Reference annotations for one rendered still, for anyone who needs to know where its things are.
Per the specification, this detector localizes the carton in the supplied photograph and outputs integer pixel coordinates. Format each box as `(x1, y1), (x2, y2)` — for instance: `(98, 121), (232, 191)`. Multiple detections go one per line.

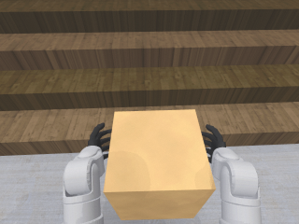
(103, 109), (216, 220)

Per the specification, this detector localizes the right robot hand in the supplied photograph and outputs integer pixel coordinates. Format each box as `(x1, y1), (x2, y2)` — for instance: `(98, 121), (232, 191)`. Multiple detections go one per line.
(201, 124), (226, 163)

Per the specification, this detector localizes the left robot hand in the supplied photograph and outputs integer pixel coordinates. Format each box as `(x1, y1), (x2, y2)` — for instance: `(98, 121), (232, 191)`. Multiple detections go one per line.
(87, 122), (112, 159)

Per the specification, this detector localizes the right robot forearm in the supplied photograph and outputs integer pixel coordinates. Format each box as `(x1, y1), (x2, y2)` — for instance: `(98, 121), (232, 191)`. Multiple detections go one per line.
(211, 147), (262, 224)

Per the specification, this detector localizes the left robot forearm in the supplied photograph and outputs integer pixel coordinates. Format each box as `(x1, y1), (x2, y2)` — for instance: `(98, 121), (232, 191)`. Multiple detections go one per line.
(62, 146), (106, 224)

